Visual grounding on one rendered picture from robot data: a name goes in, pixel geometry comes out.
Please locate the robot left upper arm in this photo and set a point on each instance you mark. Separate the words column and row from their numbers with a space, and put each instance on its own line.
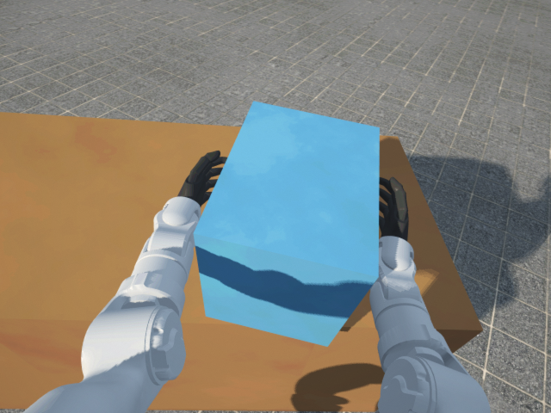
column 129, row 354

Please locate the pedestal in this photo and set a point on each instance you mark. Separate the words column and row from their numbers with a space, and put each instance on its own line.
column 78, row 197

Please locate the robot right upper arm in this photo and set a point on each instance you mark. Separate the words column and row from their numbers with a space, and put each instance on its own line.
column 413, row 384

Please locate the carton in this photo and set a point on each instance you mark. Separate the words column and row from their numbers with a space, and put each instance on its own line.
column 288, row 241

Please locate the robot left hand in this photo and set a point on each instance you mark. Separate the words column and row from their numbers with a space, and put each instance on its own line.
column 197, row 183

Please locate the robot right forearm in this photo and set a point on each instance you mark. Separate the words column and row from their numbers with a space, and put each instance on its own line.
column 401, row 318

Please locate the robot right hand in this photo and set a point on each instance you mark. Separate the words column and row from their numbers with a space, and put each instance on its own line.
column 395, row 221

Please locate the robot left forearm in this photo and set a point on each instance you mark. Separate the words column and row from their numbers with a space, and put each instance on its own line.
column 163, row 266

